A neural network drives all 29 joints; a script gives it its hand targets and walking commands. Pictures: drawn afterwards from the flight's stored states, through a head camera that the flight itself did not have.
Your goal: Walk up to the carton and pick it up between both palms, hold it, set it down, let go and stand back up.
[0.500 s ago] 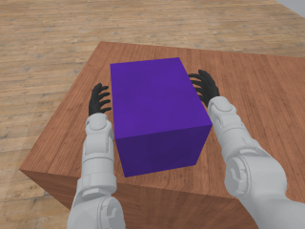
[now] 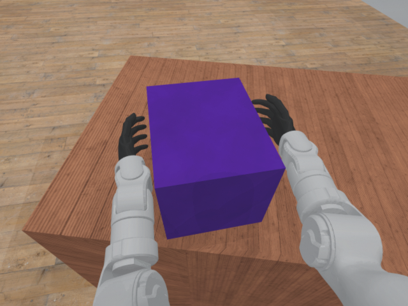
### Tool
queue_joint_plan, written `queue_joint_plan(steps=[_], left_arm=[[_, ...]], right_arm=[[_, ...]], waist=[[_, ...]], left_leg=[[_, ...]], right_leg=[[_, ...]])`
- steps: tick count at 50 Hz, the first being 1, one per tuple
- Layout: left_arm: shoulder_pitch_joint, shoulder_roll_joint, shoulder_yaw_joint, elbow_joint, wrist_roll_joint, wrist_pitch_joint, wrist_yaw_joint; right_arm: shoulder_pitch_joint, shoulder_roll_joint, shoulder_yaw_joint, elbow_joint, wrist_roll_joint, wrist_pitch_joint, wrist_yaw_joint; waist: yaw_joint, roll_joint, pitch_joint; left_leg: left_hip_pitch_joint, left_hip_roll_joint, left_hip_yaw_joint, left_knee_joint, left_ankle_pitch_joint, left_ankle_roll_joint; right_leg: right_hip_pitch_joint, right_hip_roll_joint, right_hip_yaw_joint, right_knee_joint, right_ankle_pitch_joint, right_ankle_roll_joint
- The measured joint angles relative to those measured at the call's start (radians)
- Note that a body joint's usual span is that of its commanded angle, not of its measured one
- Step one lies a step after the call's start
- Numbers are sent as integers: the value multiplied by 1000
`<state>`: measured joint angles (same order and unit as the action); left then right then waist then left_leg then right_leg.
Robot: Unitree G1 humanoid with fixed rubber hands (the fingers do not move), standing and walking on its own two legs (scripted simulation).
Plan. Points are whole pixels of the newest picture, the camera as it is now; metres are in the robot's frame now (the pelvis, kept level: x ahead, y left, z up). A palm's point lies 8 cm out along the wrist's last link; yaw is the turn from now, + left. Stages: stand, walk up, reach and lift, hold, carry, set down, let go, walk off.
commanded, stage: set down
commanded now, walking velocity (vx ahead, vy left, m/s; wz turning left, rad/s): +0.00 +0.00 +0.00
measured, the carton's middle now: (204, 155) +0.42 +0.06 +0.05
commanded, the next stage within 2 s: none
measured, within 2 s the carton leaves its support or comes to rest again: neither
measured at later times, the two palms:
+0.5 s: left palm (130, 156) +0.35 +0.20 +0.10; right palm (282, 133) +0.44 -0.10 +0.12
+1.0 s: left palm (124, 158) +0.36 +0.22 +0.08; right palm (294, 124) +0.48 -0.13 +0.11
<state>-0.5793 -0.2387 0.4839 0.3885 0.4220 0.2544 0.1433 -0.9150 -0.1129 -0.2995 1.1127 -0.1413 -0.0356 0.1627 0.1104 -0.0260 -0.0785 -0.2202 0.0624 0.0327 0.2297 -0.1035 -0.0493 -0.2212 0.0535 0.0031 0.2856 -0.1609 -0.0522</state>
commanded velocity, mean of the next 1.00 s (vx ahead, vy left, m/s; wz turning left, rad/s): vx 0.00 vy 0.00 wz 0.00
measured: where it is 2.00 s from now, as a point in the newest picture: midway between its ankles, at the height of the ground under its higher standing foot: outside the picture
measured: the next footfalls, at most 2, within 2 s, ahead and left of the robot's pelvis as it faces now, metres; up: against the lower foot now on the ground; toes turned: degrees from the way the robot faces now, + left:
none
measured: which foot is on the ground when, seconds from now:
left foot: down 0.00-1.00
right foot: down 0.00-1.00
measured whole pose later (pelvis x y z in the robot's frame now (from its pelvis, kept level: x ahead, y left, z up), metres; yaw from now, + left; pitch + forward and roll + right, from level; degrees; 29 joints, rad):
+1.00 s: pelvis -0.02 +0.00 -0.01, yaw +0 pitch +14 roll -1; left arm -0.69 -0.04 0.19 0.62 0.01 0.21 0.29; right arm -1.06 -0.42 0.11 1.27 0.34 -0.03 0.09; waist 0.22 0.02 -0.14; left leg -0.49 0.09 0.01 0.39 -0.14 -0.06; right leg -0.45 0.08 -0.01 0.35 -0.15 -0.06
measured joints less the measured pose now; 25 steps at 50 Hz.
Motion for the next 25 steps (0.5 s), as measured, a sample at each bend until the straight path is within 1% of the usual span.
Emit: queue_joint_plan(steps=[10,19,23,25], left_arm=[[-4,-4,0,3,-3,-7,8],[-25,-2,11,32,12,-23,5],[-37,9,8,59,1,-31,11],[-44,21,-11,81,-19,-30,21]], right_arm=[[-8,-3,-22,17,-9,-13,8],[-23,-8,-42,28,-26,-16,11],[-31,-18,-33,47,-12,-24,4],[-40,-32,-7,70,8,-26,-3]], waist=[[2,-3,1],[14,3,7],[25,3,6],[27,4,12]], left_leg=[[-6,0,3,4,-1,2],[-9,1,11,3,4,3],[-18,3,14,7,4,2],[-23,4,12,11,6,2]], right_leg=[[-4,0,2,-1,2,1],[-13,1,9,4,7,2],[-23,3,13,7,10,1],[-27,3,10,10,11,1]])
